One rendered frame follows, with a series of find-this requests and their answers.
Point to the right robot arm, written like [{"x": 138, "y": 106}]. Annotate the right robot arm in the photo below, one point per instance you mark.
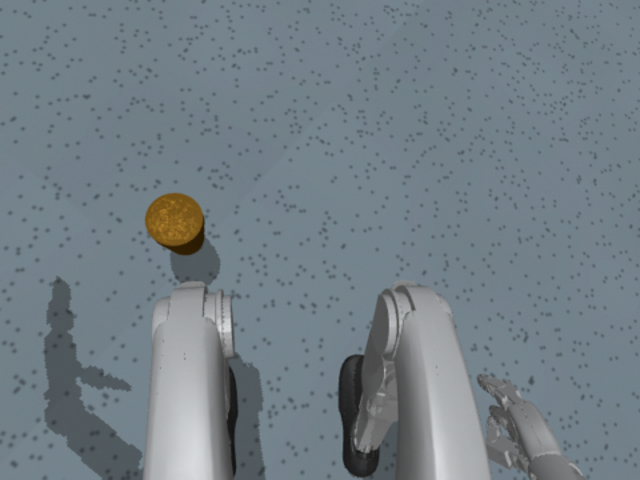
[{"x": 554, "y": 467}]

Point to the right robot foot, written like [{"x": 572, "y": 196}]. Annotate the right robot foot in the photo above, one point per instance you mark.
[{"x": 358, "y": 463}]

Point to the right robot hand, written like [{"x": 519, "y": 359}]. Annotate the right robot hand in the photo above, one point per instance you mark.
[{"x": 524, "y": 423}]

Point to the cup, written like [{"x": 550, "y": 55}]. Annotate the cup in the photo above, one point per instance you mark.
[{"x": 176, "y": 222}]

